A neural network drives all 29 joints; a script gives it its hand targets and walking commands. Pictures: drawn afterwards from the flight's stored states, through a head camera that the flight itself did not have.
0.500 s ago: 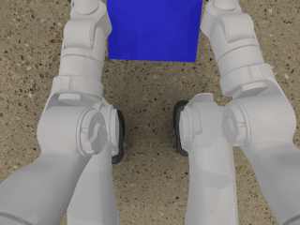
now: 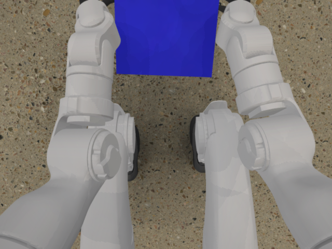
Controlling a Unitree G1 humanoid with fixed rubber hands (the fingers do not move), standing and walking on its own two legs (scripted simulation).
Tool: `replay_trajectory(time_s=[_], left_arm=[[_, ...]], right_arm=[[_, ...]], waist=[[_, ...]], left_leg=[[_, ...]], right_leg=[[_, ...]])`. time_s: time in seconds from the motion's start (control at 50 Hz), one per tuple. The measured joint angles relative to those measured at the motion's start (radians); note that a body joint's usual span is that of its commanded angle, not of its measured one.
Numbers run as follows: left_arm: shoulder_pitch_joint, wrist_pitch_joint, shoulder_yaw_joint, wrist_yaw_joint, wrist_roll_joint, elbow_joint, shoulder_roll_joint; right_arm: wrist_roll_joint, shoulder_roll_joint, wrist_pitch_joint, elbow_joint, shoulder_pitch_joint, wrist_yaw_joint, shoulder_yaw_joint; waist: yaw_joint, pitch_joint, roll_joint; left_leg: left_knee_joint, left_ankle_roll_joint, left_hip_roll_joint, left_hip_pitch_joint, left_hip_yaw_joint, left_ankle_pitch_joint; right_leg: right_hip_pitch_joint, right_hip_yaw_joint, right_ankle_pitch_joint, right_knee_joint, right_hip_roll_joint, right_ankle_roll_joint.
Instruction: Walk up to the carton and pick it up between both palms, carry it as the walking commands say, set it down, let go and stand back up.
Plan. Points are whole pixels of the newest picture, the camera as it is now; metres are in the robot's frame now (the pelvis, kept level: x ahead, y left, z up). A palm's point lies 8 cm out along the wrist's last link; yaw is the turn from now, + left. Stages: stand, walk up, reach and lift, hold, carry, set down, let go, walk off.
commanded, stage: reach and lift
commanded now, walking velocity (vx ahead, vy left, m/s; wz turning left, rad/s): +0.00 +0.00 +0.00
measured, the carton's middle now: (163, 6) +0.57 +0.00 -0.18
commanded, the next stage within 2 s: none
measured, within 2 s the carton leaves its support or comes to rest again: neither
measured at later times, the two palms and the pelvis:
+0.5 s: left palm out of the picture +0.51 +0.12 -0.02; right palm (251, 4) +0.51 -0.13 -0.04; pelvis -0.01 +0.00 +0.05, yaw +0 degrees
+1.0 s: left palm out of the picture +0.49 +0.12 +0.05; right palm out of the picture +0.49 -0.13 +0.03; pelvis -0.01 +0.00 +0.11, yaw +1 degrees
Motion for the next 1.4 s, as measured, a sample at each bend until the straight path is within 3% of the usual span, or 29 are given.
replay_trajectory(time_s=[0.8, 1.32, 1.4], left_arm=[[0.073, 0.064, 0.009, -0.005, 0.039, -0.059, -0.047], [0.162, 0.071, -0.011, -0.014, 0.042, -0.072, -0.068], [0.197, 0.090, -0.038, -0.016, 0.039, -0.106, -0.069]], right_arm=[[-0.071, 0.052, 0.071, -0.094, 0.105, 0.026, -0.074], [-0.096, 0.091, 0.095, -0.148, 0.211, 0.025, -0.081], [-0.096, 0.090, 0.117, -0.193, 0.253, 0.018, -0.042]], waist=[[0.000, -0.003, 0.000], [0.000, -0.003, 0.000], [0.000, -0.001, 0.000]], left_leg=[[-0.267, 0.000, -0.006, 0.307, -0.009, 0.056], [-0.464, 0.000, -0.006, 0.547, -0.016, 0.089], [-0.492, 0.000, -0.006, 0.587, -0.017, 0.094]], right_leg=[[0.322, 0.000, 0.035, -0.263, -0.002, -0.004], [0.561, 0.000, 0.057, -0.447, -0.005, -0.019], [0.603, 0.000, 0.061, -0.476, -0.006, -0.019]])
